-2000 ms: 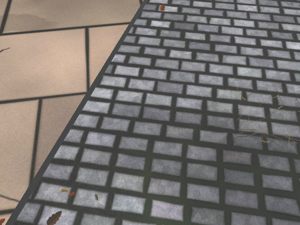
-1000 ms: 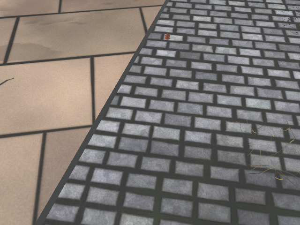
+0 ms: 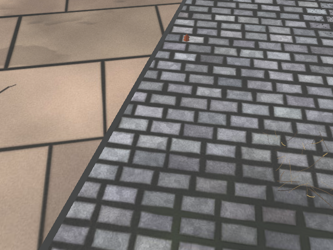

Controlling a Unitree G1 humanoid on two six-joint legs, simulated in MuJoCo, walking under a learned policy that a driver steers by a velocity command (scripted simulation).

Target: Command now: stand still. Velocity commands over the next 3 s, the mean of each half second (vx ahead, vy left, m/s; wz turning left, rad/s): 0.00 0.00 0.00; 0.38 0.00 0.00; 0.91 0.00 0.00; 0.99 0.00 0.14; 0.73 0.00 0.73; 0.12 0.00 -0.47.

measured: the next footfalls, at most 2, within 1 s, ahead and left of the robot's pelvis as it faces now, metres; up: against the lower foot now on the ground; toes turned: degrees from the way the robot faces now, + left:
right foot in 0.94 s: +0.12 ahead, -0.16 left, +0.00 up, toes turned -5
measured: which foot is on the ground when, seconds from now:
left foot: down 0.00-0.94, up 0.96-1.00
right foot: down 0.00-0.70, up 0.72-0.92, down 0.94-1.00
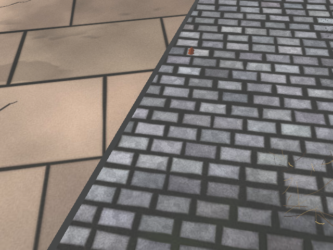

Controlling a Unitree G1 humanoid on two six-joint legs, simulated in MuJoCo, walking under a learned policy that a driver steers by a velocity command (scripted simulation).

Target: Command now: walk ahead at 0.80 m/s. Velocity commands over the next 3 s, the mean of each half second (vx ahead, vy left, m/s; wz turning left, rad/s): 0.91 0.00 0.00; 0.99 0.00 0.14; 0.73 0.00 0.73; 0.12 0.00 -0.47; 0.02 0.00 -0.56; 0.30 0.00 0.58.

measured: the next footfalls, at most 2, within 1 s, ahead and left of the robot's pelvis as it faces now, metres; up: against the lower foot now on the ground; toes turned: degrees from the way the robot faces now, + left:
left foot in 0.38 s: +0.47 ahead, +0.09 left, +0.00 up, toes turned +4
right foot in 0.86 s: +0.93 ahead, -0.06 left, +0.00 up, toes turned -3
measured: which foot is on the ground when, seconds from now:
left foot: up 0.00-0.36, down 0.38-0.88, up 0.90-1.00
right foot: down 0.00-0.40, up 0.42-0.84, down 0.86-1.00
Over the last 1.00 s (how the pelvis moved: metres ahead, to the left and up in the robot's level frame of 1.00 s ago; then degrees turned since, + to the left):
0.09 -0.05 -0.01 0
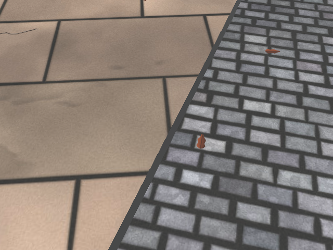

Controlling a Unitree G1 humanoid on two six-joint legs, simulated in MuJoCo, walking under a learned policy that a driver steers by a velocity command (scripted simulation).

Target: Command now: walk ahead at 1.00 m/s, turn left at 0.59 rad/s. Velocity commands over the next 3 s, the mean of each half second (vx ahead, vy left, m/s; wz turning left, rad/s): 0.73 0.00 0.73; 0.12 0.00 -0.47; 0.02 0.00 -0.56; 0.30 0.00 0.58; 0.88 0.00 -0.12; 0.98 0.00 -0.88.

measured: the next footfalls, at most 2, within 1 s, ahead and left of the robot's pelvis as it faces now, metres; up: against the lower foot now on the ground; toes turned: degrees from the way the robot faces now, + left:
left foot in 0.32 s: +0.51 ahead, +0.08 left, +0.00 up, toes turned +18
right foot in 0.82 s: +0.75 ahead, +0.01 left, +0.00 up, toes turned +14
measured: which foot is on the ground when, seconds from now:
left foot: up 0.00-0.30, down 0.32-0.82, up 0.84-1.00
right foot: down 0.00-0.32, up 0.34-0.80, down 0.82-1.00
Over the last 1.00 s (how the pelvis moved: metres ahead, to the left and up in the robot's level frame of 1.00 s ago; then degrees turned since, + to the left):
0.84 0.01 0.00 5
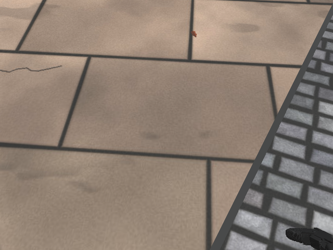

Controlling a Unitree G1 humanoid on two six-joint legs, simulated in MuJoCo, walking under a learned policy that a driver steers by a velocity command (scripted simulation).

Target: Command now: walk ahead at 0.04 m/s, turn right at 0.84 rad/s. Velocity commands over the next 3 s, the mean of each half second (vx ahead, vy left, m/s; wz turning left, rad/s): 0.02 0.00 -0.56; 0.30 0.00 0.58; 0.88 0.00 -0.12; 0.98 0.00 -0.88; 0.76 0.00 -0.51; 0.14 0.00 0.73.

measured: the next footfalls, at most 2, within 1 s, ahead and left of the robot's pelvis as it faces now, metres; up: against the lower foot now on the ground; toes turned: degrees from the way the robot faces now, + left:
left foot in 0.22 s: +0.15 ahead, +0.14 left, +0.00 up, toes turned -21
right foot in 0.58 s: +0.02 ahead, -0.08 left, +0.00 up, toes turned -11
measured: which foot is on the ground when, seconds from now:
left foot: up 0.00-0.20, down 0.22-0.60, up 0.62-1.00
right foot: down 0.00-0.22, up 0.24-0.56, down 0.58-1.00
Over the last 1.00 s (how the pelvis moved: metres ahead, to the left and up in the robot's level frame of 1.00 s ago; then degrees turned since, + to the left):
0.62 0.06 0.00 6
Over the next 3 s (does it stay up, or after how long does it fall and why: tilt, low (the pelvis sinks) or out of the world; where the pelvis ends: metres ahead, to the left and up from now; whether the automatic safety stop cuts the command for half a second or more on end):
stays up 1.45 -0.05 0.00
